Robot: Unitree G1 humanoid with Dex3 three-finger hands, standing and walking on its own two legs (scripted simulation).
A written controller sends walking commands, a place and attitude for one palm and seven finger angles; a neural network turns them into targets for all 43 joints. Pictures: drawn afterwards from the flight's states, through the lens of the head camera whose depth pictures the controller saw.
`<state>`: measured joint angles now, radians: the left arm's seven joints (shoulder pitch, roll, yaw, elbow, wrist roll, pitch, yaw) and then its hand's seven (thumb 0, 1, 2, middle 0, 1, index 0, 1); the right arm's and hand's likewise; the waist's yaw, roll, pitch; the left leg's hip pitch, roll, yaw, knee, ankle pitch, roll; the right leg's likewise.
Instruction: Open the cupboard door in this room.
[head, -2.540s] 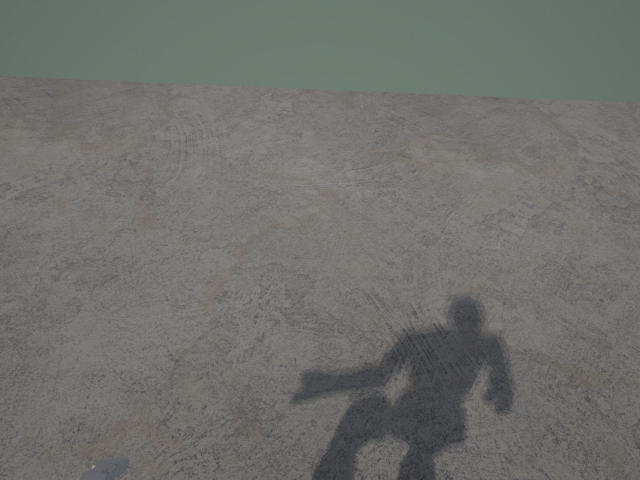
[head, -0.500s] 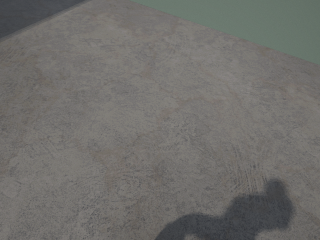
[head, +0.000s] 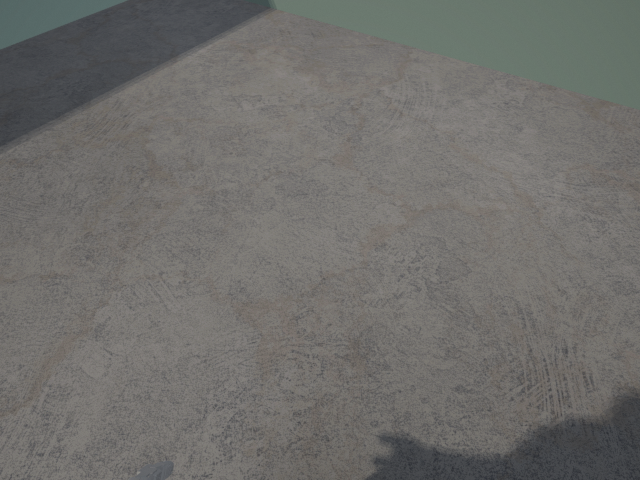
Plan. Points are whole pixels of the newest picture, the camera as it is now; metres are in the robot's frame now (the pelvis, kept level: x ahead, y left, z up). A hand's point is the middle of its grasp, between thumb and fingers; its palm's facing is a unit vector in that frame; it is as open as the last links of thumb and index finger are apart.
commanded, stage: turn or walk to find it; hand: left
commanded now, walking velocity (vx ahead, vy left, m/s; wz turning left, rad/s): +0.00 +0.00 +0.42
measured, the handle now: out of the picture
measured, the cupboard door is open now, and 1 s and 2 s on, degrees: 0 0 0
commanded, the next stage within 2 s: none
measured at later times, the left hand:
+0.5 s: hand out of the picture -0.06 +0.21 -0.18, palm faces +0.30 -0.92 -0.24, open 7.4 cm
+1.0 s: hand out of the picture -0.02 +0.24 -0.15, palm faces +0.41 -0.87 -0.28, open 7.4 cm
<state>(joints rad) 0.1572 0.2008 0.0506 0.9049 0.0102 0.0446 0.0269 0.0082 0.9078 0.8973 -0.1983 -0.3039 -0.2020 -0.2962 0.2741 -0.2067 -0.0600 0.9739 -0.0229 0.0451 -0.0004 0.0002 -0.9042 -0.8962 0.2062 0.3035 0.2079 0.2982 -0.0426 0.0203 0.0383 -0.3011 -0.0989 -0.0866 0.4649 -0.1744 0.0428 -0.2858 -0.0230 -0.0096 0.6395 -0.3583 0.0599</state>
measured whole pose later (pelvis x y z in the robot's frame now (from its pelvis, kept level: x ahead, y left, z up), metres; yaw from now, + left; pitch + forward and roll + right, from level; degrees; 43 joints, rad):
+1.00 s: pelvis -0.04 +0.01 +0.00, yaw +24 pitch +0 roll +1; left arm 0.15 0.20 0.05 0.90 0.01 0.04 0.02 0.01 0.91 0.90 -0.20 -0.30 -0.20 -0.30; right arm 0.24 -0.21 -0.06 0.96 -0.02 0.04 0.00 0.00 -0.90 -0.90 0.21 0.30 0.21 0.30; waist -0.03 0.02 0.05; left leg -0.28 -0.07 -0.06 0.50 -0.22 0.03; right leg -0.29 -0.04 -0.03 0.62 -0.34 0.07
